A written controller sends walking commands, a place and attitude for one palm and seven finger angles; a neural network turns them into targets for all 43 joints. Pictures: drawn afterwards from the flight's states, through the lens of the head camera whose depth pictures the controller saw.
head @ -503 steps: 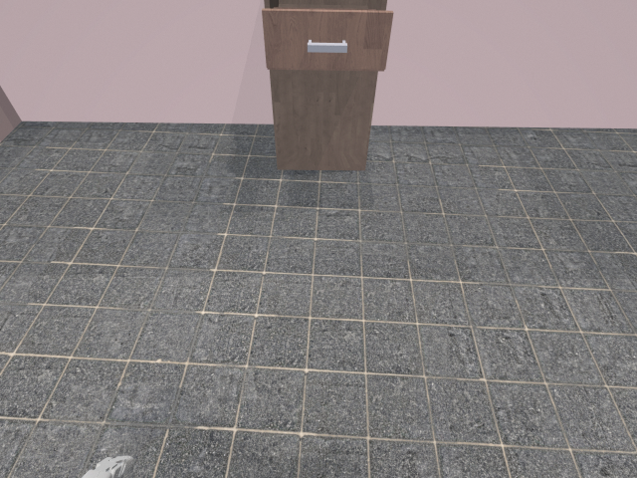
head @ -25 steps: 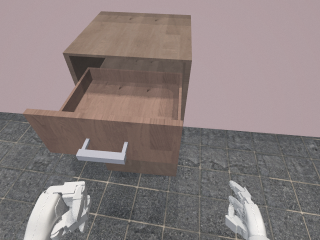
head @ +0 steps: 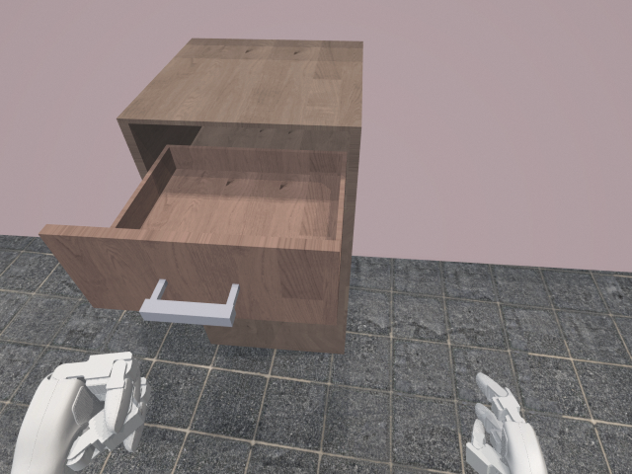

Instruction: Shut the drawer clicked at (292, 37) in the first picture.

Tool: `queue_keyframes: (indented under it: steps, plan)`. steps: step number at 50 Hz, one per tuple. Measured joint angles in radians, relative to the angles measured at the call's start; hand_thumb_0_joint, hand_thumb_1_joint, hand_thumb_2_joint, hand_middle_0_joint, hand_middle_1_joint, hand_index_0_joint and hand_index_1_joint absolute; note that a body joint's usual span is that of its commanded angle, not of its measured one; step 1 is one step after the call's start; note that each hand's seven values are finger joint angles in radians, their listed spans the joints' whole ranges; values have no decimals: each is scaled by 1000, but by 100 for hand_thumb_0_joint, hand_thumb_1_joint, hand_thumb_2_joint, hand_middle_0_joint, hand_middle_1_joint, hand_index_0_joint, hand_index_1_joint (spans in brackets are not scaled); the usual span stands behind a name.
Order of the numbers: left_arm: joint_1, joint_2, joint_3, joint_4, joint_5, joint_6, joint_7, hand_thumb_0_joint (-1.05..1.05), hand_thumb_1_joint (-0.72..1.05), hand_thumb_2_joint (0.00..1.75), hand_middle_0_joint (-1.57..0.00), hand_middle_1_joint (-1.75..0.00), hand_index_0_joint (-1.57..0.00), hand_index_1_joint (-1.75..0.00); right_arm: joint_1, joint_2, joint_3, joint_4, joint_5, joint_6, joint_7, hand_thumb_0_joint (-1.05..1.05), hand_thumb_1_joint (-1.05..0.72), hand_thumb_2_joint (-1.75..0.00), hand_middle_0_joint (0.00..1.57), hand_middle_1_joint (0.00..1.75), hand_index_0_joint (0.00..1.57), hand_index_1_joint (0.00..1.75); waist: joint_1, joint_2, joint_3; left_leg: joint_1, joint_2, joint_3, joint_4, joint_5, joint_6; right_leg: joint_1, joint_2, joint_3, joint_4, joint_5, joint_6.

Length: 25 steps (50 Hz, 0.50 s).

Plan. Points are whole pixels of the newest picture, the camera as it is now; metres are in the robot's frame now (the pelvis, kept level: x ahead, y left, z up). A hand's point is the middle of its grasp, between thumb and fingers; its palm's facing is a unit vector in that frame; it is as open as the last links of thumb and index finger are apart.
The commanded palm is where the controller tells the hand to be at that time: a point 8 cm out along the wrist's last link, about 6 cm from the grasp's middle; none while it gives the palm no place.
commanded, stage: bring the fist close to the handle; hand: left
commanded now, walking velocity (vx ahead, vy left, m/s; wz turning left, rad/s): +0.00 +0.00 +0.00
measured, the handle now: (193, 300) +0.34 +0.22 +0.02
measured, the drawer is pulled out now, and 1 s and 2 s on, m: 0.30 0.30 0.30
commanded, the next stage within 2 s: push the drawer shut in 1.48 s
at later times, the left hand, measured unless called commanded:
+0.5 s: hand (169, 404) +0.18 +0.18 +0.07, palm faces +0.01 -1.00 -0.06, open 3.3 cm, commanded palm +0.14 +0.24 +0.08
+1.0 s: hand (195, 387) +0.22 +0.17 +0.02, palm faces +0.00 -1.00 -0.06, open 3.3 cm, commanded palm +0.19 +0.23 +0.03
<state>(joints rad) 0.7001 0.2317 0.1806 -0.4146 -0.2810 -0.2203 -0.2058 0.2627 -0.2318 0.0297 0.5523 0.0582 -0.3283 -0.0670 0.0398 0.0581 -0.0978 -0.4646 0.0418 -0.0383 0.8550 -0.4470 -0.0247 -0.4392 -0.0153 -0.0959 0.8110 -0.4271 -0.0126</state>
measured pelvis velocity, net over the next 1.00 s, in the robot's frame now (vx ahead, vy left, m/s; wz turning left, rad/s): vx -0.01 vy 0.01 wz -0.01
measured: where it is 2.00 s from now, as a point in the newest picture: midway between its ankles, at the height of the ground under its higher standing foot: outside the picture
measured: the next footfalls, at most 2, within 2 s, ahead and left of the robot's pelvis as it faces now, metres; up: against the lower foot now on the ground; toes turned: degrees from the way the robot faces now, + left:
none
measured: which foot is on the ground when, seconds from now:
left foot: down 0.00-1.00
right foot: down 0.00-1.00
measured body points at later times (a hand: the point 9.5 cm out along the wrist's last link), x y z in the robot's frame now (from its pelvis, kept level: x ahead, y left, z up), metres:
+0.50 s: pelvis +0.00 +0.00 -0.01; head +0.02 +0.00 +0.44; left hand +0.17 +0.23 +0.08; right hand +0.18 -0.23 -0.07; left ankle +0.00 +0.13 -0.70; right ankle +0.00 -0.11 -0.70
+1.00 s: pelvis -0.01 +0.01 -0.03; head +0.05 +0.01 +0.41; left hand +0.21 +0.23 +0.03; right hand +0.16 -0.23 -0.11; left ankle +0.00 +0.13 -0.70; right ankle +0.00 -0.11 -0.70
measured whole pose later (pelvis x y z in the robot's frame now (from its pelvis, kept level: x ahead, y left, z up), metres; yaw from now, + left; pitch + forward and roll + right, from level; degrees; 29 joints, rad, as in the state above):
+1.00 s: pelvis -0.01 +0.01 -0.03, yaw -1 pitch +12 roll -1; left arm 0.40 0.19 0.11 -0.08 -0.21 -0.36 -0.17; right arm 0.23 -0.23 0.02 0.54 0.01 -0.22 -0.04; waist -0.01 0.03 -0.10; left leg -0.77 0.03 -0.03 1.06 -0.50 -0.01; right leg -0.75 -0.04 -0.08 1.02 -0.49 0.00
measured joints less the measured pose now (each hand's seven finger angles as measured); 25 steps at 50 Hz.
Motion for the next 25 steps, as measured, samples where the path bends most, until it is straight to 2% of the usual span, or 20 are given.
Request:
queue_keyframes:
  steps: [5, 9, 18, 25]
  plan:
    - [-32, 1, 2, 55, -5, 20, -42, 2, 89, 90, -140, -160, -140, -160, -8, 3, 3, 18, 3, -12, -9, 2, -90, -90, 20, 30, 20, 30, 1, 3, -4, 8, 2, 2, -20, 10, -3, 4, 2, 2, -14, 8, -3]
    - [-37, 1, 4, 88, -8, 28, -52, 2, 89, 90, -140, -160, -140, -160, -12, 6, 2, 20, 0, -19, -12, 2, -90, -90, 20, 30, 20, 30, -3, -1, -1, 15, 2, 4, -31, 15, -4, 9, 3, 3, -22, 11, -4]
    - [-89, -29, -15, 149, 13, -38, -41, 2, 89, 90, -140, -160, -140, -160, -26, -4, -9, 28, -18, -19, 4, 1, -90, -90, 20, 30, 20, 30, -11, -12, 21, -28, -5, 0, -3, 10, 0, -31, -5, 0, 5, 5, 0]
    - [-125, -38, -46, 178, 38, -64, -28, 2, 89, 90, -140, -160, -140, -160, -27, 3, -15, 26, -29, 11, 15, 1, -90, -90, 20, 30, 20, 30, -27, -19, 23, -76, -13, 6, 29, 0, 6, -83, -13, 8, 42, -6, 5]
